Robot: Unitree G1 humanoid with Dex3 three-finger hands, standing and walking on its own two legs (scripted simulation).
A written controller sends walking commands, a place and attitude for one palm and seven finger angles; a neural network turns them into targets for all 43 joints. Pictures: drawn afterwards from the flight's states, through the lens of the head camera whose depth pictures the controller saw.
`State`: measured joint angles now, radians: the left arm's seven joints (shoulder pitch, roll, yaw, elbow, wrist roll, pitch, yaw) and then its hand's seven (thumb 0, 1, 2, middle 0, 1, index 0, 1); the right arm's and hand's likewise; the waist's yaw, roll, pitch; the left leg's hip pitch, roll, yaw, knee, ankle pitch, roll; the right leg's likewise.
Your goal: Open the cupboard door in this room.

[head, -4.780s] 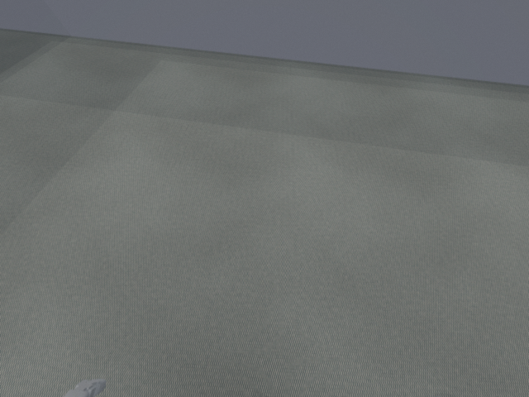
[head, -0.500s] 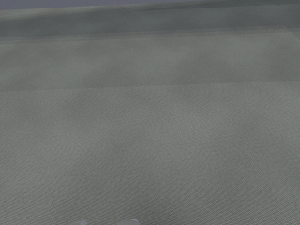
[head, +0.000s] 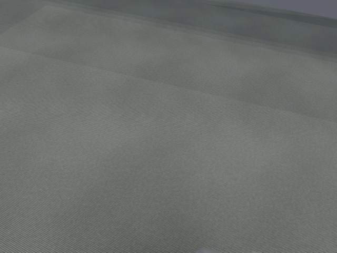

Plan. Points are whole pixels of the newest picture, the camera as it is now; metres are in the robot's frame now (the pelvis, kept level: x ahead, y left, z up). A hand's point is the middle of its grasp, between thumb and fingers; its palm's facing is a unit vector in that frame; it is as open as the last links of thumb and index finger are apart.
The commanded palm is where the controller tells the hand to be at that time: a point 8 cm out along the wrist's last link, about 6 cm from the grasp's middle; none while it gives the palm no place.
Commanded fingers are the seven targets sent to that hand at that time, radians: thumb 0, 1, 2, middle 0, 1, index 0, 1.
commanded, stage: turn or walk to find it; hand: left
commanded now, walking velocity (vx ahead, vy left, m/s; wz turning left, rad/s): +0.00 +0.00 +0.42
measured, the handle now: out of the picture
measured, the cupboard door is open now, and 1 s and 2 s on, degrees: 0 0 0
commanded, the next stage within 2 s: none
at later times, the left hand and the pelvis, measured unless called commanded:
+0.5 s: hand out of the picture +0.01 +0.17 -0.15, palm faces +0.23 -0.94 -0.25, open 7.4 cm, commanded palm none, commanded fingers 0.00 0.90 0.90 -0.20 -0.30 -0.20 -0.30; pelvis -0.03 -0.03 +0.00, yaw +14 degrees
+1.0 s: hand out of the picture -0.07 +0.24 -0.16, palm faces +0.44 -0.86 -0.24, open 7.4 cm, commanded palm none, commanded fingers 0.00 0.90 0.90 -0.20 -0.30 -0.20 -0.30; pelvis -0.06 +0.01 +0.00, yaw +25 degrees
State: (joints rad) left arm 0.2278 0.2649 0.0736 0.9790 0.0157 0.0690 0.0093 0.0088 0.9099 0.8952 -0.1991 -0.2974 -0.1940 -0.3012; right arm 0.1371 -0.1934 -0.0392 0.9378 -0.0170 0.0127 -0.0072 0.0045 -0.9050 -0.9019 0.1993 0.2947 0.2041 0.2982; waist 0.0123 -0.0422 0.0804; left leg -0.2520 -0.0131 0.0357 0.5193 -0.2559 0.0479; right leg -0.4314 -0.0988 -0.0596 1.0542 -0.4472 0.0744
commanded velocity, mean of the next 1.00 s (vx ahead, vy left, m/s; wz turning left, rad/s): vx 0.00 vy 0.00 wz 0.42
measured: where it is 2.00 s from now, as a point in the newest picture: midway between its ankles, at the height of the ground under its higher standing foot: outside the picture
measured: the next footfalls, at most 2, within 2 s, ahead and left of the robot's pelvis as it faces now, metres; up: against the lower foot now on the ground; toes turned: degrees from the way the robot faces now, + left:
right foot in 0.28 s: +0.03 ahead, -0.14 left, +0.00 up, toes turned +4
left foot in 0.68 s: -0.04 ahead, +0.12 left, +0.00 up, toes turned +23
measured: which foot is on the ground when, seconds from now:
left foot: down 0.00-0.28, up 0.30-0.66, down 0.68-1.00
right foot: up 0.00-0.26, down 0.28-0.68, up 0.70-1.00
